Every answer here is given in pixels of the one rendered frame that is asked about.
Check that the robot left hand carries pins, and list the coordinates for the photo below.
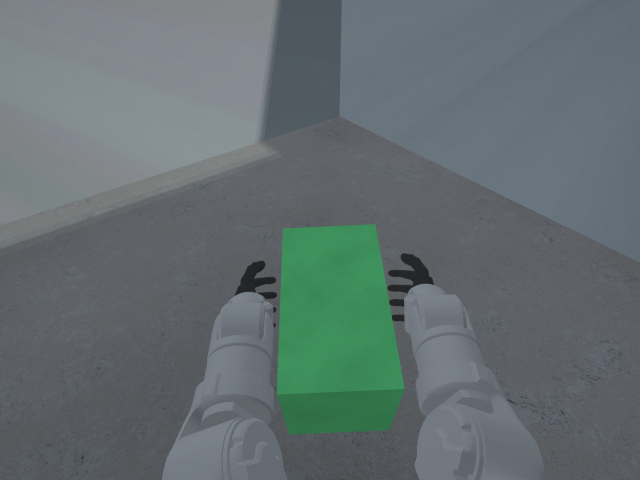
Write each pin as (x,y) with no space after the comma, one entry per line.
(248,282)

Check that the carton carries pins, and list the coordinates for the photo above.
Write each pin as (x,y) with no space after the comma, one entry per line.
(338,361)

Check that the left robot upper arm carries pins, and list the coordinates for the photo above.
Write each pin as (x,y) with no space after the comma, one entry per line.
(244,448)

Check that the left robot forearm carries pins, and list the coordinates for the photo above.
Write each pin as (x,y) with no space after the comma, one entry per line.
(237,377)

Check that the right robot forearm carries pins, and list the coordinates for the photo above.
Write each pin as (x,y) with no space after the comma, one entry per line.
(450,365)

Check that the robot right hand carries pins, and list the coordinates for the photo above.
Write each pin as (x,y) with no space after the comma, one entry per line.
(420,275)

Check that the right robot upper arm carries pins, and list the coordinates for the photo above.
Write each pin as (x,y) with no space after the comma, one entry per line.
(458,442)

